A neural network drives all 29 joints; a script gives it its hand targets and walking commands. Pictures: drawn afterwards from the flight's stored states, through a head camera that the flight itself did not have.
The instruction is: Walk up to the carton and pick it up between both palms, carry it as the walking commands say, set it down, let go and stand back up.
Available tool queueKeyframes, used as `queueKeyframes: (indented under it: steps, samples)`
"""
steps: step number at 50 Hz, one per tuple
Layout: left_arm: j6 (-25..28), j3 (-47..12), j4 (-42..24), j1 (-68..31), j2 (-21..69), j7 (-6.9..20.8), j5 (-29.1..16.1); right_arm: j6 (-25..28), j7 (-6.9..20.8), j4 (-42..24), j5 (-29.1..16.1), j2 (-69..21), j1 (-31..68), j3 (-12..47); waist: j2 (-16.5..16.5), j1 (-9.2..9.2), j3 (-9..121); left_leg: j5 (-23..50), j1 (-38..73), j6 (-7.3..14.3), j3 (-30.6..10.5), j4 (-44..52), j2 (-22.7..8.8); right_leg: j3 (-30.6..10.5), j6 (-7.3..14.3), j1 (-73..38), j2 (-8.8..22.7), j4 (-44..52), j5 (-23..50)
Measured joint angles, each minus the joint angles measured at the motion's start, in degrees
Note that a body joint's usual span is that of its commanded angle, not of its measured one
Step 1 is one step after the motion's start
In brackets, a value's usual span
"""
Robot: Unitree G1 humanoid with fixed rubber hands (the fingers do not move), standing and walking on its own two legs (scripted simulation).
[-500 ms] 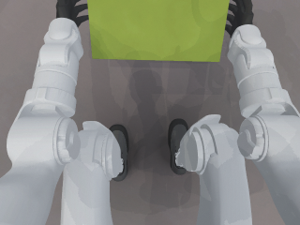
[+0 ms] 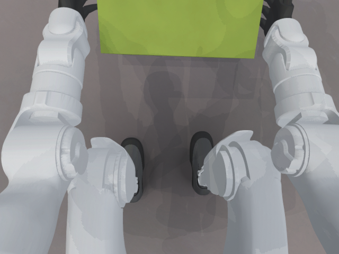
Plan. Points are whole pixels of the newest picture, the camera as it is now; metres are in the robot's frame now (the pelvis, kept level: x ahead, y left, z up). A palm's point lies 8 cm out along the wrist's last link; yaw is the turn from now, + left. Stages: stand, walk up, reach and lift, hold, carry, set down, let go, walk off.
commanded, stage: set down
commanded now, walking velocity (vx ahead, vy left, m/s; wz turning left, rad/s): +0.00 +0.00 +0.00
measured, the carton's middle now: (175, 22) +0.54 -0.03 -0.26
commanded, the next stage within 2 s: none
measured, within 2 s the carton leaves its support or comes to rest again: rests again in 0.68 s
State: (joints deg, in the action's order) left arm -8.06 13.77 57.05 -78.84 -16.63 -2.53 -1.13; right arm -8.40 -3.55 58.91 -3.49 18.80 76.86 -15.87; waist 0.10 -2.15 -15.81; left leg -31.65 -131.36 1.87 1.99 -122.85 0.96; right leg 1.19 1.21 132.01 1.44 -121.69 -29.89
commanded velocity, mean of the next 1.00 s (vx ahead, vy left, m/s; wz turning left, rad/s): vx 0.00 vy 0.00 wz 0.00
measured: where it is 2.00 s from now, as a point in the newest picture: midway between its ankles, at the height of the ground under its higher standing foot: (167, 176)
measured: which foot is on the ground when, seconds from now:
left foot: down 0.00-1.00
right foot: down 0.00-1.00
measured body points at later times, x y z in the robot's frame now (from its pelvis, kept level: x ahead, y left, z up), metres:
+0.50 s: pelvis +0.00 +0.00 -0.01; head +0.36 +0.00 +0.25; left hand +0.56 +0.15 -0.18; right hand +0.53 -0.22 -0.18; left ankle +0.11 +0.10 -0.34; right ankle +0.12 -0.12 -0.34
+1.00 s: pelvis +0.00 +0.00 -0.01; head +0.36 +0.00 +0.25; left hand +0.53 +0.18 -0.20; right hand +0.52 -0.22 -0.19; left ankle +0.11 +0.10 -0.34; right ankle +0.12 -0.12 -0.34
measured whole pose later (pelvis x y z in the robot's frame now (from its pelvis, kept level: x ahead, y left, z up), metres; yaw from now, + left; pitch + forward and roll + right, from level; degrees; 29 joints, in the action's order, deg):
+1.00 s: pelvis +0.00 +0.00 -0.01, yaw +0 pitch +39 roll +0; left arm -1.7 7.1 64.1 -75.8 -21.9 -4.0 -10.0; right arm -1.1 -6.5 66.0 -9.3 19.4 77.3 -10.9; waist 0.3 -3.0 -16.7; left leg -31.6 -131.8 1.9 2.0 -124.5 1.0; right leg 1.2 1.2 132.5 1.4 -123.4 -29.8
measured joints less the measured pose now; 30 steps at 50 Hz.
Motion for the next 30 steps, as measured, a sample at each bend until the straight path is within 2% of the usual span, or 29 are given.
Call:
queueKeyframes:
  steps: [17, 30]
  samples:
    - [1.1, 0.0, 1.5, -0.8, -0.2, 0.1, 0.0, 1.2, 0.4, 1.6, 0.0, 0.2, 0.7, -0.4, 0.2, 0.0, -0.3, 0.0, -0.5, 0.0, 0.0, -1.0, 0.0, 0.0, 0.0, 0.5, -0.1, -1.1, 0.0]
    - [5.2, -0.8, 4.3, -0.6, -0.7, 0.2, -0.9, 5.8, -0.3, 4.4, -1.1, 0.3, 0.8, 1.1, 0.2, -0.11, -0.5, 0.0, -0.5, 0.0, 0.0, -1.2, 0.0, 0.0, 0.0, 0.5, -0.1, -1.2, 0.0]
